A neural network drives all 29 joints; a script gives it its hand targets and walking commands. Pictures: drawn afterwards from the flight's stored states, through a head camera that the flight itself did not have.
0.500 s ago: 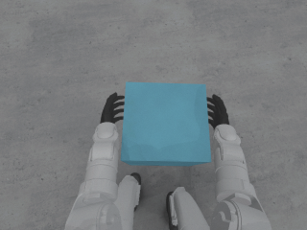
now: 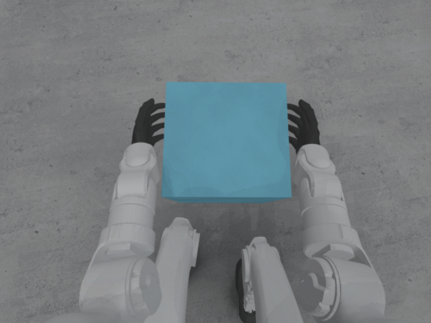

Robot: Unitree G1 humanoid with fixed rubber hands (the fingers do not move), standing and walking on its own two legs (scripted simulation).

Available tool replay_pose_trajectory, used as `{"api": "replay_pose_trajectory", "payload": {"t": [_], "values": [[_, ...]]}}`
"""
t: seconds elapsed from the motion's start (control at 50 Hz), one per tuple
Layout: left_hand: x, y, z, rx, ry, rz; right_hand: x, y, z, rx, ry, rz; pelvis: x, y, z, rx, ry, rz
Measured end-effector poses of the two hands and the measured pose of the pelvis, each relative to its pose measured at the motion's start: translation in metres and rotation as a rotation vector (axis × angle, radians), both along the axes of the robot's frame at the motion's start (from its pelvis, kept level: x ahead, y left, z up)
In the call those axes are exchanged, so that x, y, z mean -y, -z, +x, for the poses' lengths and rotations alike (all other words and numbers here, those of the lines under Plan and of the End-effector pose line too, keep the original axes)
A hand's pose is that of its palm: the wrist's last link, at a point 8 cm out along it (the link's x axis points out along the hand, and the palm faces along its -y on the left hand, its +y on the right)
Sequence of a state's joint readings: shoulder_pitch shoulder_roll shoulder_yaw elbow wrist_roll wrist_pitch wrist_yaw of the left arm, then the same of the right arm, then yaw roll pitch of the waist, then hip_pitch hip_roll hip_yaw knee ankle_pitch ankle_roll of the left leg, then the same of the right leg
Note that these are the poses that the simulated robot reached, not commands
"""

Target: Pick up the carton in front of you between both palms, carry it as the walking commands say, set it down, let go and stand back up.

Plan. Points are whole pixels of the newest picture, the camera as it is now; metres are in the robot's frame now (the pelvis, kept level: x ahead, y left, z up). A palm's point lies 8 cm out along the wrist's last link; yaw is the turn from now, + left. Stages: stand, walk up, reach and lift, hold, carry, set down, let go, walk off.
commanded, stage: set down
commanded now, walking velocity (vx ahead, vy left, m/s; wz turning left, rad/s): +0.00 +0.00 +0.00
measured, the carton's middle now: (223, 153) +0.43 +0.04 -0.16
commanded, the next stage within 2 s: none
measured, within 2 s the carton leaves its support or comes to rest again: rests again in 1.90 s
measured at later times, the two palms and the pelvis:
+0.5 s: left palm (155, 151) +0.44 +0.20 -0.25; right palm (275, 151) +0.47 -0.09 -0.24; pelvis -0.03 +0.00 -0.13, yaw -3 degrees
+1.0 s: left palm (156, 151) +0.46 +0.22 -0.33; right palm (262, 155) +0.49 -0.08 -0.34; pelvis -0.04 +0.00 -0.19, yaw -3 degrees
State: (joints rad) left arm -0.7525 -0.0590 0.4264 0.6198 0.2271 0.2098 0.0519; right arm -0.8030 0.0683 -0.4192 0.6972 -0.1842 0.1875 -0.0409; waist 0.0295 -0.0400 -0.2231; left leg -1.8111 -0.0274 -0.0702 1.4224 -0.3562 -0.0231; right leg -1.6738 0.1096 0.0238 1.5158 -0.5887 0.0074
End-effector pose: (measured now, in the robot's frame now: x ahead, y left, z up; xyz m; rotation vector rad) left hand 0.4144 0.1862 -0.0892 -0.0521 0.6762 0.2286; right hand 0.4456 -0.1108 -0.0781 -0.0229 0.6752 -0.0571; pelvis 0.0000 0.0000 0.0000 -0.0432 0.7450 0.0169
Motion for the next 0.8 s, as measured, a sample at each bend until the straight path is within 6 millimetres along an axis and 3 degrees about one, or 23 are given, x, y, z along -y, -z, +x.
{"api": "replay_pose_trajectory", "payload": {"t": [0.36,0.68,0.8], "values": [[-0.013,0.123,0.018,-0.007,-0.009,0.001,-0.013,0.123,0.021,-0.005,-0.013,-0.007,-0.003,0.094,-0.024,-0.060,0.020,-0.017],[-0.023,0.220,0.032,-0.046,-0.009,0.012,-0.023,0.221,0.039,-0.042,-0.044,-0.024,-0.001,0.161,-0.037,-0.058,0.041,-0.011],[-0.036,0.237,0.041,-0.065,0.004,0.047,-0.035,0.252,0.041,-0.056,-0.059,-0.014,0.000,0.178,-0.037,-0.023,0.051,-0.002]]}}
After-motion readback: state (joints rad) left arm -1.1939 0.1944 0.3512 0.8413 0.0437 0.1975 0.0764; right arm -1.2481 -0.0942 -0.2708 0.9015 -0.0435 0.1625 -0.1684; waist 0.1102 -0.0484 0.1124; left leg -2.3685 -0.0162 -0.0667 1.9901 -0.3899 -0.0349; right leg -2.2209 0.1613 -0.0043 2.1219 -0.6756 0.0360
